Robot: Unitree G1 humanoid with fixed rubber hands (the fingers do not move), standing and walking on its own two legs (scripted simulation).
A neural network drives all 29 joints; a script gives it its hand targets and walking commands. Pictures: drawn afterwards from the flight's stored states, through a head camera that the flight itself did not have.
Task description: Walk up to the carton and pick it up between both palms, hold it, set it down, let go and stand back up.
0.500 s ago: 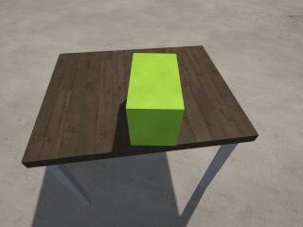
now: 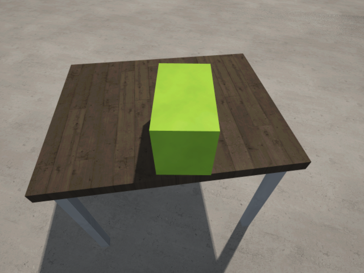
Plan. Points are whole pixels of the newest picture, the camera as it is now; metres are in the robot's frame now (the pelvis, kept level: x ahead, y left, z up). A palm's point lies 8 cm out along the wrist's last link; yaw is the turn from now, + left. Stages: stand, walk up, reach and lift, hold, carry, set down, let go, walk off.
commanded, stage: walk up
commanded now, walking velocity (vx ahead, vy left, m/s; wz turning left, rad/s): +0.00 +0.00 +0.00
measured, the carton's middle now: (184, 117) +0.55 -0.01 +0.00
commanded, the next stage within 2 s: none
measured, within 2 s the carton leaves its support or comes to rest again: neither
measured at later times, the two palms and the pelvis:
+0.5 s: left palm out of the picture +0.00 +0.11 -0.13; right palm out of the picture -0.05 -0.32 -0.16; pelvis -0.01 -0.10 +0.00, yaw -2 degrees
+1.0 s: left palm out of the picture -0.06 +0.17 -0.12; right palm out of the picture -0.02 -0.32 -0.15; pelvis -0.02 -0.08 +0.00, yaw +0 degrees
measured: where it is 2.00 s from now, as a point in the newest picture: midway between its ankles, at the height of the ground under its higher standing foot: outside the picture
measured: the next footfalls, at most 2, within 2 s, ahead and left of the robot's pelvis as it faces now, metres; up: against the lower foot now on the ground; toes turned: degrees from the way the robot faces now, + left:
right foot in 0.34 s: +0.04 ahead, -0.21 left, +0.00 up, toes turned -4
left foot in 0.70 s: +0.01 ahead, -0.01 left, +0.00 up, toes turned +3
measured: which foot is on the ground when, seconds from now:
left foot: down 0.00-0.36, up 0.38-0.68, down 0.70-0.84, up 0.86-1.00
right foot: down 0.00-0.08, up 0.10-0.32, down 0.34-1.00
